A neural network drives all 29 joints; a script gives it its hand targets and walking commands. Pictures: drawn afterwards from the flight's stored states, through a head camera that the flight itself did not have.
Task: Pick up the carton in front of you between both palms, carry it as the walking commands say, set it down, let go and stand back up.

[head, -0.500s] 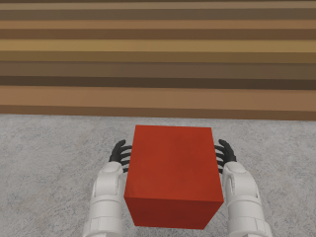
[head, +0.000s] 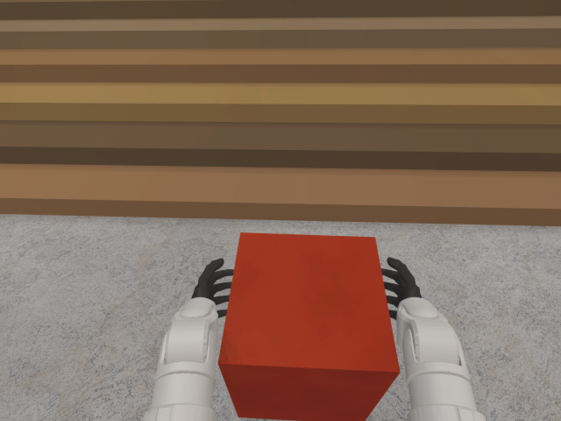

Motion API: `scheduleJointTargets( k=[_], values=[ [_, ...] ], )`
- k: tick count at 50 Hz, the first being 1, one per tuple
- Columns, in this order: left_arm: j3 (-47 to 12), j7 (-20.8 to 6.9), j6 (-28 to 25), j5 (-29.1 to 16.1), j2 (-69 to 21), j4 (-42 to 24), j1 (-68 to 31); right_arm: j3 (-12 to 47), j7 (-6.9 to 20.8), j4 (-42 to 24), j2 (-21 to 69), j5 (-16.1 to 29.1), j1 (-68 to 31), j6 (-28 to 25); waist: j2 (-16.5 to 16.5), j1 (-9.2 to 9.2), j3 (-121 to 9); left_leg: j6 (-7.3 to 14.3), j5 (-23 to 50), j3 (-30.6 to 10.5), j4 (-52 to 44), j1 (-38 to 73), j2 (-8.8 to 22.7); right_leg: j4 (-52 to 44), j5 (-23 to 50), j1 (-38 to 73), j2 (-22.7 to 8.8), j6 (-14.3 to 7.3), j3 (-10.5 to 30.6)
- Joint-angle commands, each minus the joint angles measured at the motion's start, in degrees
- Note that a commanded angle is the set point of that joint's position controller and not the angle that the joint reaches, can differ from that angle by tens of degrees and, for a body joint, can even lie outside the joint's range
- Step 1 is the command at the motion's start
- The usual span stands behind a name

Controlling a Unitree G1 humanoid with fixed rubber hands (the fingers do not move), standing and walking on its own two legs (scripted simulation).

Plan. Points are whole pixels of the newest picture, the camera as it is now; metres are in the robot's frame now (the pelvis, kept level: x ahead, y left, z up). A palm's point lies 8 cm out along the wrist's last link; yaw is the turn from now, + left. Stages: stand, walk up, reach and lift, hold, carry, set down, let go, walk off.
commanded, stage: reach and lift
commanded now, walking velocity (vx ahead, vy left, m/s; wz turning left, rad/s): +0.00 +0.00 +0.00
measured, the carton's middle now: (303, 331) +0.29 +0.00 -0.04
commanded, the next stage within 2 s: hold in 0.10 s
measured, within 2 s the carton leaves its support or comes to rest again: neither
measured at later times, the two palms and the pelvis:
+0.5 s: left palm (202, 311) +0.27 +0.15 +0.05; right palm (415, 312) +0.27 -0.15 +0.05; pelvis -0.02 +0.00 +0.00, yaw +0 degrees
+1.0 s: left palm (202, 306) +0.28 +0.15 +0.05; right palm (413, 308) +0.28 -0.15 +0.05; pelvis -0.01 +0.00 +0.00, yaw +0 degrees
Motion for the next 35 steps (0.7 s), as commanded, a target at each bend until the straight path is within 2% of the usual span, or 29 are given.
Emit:
scheduleJointTargets(
  k=[1, 5, 9, 11, 17, 28, 35],
  values=[
    [-29.77, -12.22, -1.75, -13.33, -52.31, -3.24, -26.24, 30.14, 13.15, -1.97, 53.03, 13.36, -24.49, -0.97, 0.31, 0.0, -14.68, -0.13, 13.81, -1.04, -1.62, 5.81, -4.12, -2.52, 13.23, 1.86, 4.09, 0.08, 0.84],
    [-30.27, -12.19, -1.23, -13.64, -52.15, -4.05, -26.63, 30.73, 13.02, -2.89, 53.0, 13.67, -24.89, -0.42, 0.28, -0.03, -14.42, -0.06, 12.91, -1.04, -1.78, 5.85, -4.17, -2.67, 12.51, 1.93, 4.05, 0.1, 0.82],
    [-33.93, -11.94, 0.19, -15.9, -52.42, -8.79, -25.64, 34.07, 12.61, -7.58, 53.07, 15.54, -23.5, 1.1, 0.22, -0.54, -17.01, -0.09, 16.38, -1.43, -2.08, 7.8, -4.23, -3.06, 16.41, 4.04, 4.02, 0.24, 1.07],
    [-33.69, -11.57, 1.51, -15.81, -51.27, -9.52, -24.12, 33.92, 12.26, -8.38, 51.82, 15.51, -21.98, 2.45, 0.2, -0.53, -15.6, -0.04, 15.81, -1.49, -2.76, 7.52, -4.17, -3.59, 16.01, 4.47, 3.93, 0.18, 1.14],
    [-30.13, -11.52, 3.02, -13.7, -49.34, -6.7, -25.68, 30.8, 12.49, -5.9, 49.9, 13.91, -24.13, 4.02, 0.22, -0.27, -8.28, 0.33, 4.98, -0.83, -3.96, 4.39, -3.83, -4.79, 5.16, 1.15, 3.59, -0.12, 0.34],
    [-30.28, -12.27, 2.23, -13.94, -51.33, -4.28, -32.12, 30.75, 13.11, -3.45, 51.89, 13.88, -30.25, 3.19, 0.07, -0.37, -10.94, 0.57, 1.16, -0.47, -2.85, 4.07, -3.63, -3.76, 1.36, 0.31, 3.23, -0.25, 0.23],
    [-29.77, -12.24, 2.29, -13.53, -51.42, -3.55, -31.91, 30.25, 13.18, -2.81, 51.77, 13.46, -30.13, 3.2, 0.13, -0.36, -11.03, 0.38, 2.5, -0.43, -2.99, 4.67, -3.62, -3.85, 2.55, 0.67, 3.3, -0.2, 0.09]
  ],
)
